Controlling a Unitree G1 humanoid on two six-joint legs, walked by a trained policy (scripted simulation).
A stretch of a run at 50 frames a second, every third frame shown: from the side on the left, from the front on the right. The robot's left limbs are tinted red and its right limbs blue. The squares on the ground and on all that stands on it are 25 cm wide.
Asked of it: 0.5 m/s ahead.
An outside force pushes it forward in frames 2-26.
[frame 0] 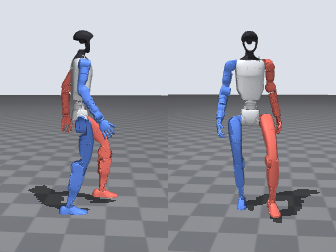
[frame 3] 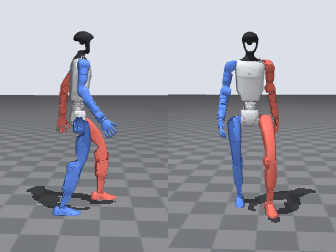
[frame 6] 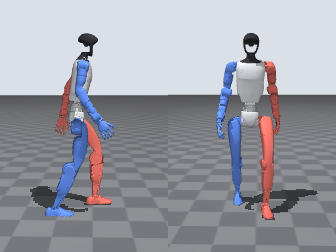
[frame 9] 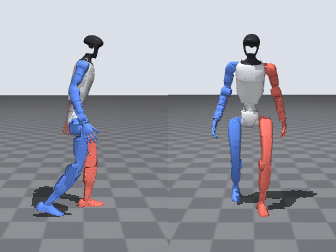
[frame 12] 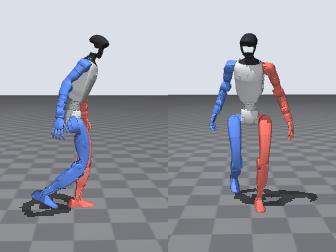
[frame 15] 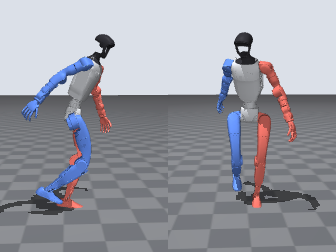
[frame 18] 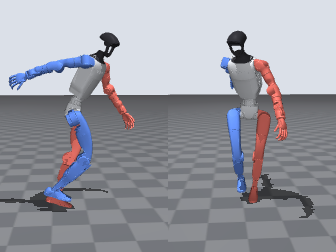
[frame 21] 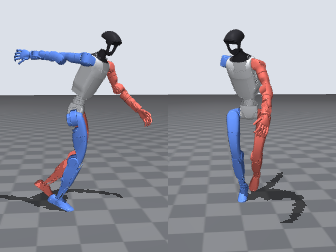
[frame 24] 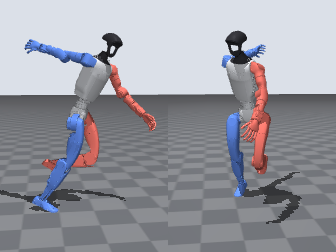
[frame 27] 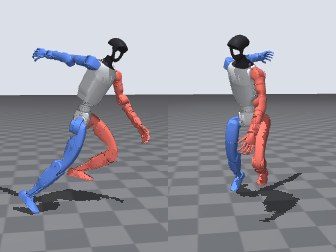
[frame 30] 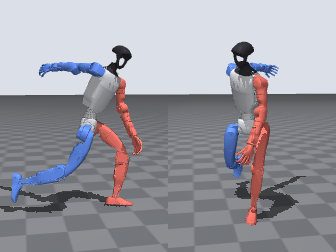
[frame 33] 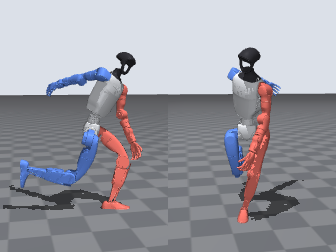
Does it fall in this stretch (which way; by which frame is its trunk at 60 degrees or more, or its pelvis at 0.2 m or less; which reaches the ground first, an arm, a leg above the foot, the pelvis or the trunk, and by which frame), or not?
no
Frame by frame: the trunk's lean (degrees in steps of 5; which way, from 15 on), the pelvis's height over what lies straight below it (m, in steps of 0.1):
0: 5, 0.8
3: 5, 0.8
6: 10, 0.8
9: 15 forward, 0.8
12: 20 forward, 0.8
15: 25 forward, 0.8
18: 30 forward, 0.8
21: 30 forward, 0.8
24: 25 forward, 0.8
27: 30 forward, 0.7
30: 30 forward, 0.7
33: 30 forward, 0.7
